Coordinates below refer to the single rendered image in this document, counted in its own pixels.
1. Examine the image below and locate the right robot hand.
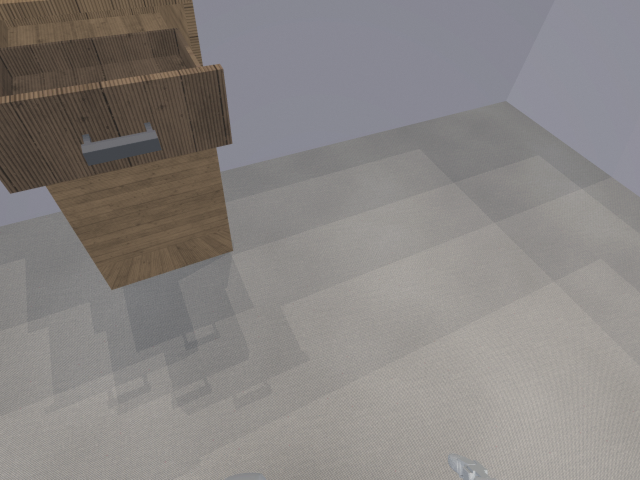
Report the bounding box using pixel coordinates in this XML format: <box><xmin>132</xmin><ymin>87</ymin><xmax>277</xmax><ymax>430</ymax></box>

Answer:
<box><xmin>448</xmin><ymin>453</ymin><xmax>497</xmax><ymax>480</ymax></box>

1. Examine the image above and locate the cabinet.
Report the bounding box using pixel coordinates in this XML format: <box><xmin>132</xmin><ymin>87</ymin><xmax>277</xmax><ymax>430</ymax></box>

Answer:
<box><xmin>0</xmin><ymin>0</ymin><xmax>233</xmax><ymax>290</ymax></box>

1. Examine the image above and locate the drawer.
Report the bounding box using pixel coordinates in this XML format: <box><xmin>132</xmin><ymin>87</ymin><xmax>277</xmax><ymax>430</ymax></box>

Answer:
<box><xmin>0</xmin><ymin>28</ymin><xmax>232</xmax><ymax>194</ymax></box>

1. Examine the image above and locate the handle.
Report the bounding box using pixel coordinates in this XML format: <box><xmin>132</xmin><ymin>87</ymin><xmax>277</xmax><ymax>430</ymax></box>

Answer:
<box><xmin>81</xmin><ymin>122</ymin><xmax>162</xmax><ymax>166</ymax></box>

